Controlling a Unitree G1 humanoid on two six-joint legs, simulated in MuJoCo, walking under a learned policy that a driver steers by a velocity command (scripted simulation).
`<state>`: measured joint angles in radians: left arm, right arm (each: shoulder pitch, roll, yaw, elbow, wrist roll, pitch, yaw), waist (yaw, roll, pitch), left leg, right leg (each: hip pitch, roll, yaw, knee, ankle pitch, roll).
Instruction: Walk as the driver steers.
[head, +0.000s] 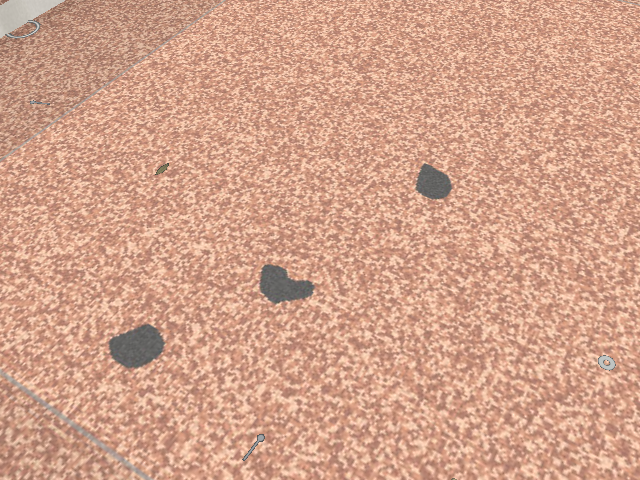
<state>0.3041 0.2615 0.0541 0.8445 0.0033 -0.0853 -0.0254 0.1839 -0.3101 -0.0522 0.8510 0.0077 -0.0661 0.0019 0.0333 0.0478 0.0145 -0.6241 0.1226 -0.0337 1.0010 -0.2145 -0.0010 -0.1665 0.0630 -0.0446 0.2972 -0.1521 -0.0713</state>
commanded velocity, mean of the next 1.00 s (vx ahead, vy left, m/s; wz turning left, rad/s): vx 0.50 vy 0.00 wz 0.15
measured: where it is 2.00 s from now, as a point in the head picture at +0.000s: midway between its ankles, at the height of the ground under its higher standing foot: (298, 322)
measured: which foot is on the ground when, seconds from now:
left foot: up 0.00-0.28, down 0.30-0.80, up 0.82-1.00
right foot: down 0.00-0.30, up 0.32-0.78, down 0.80-1.00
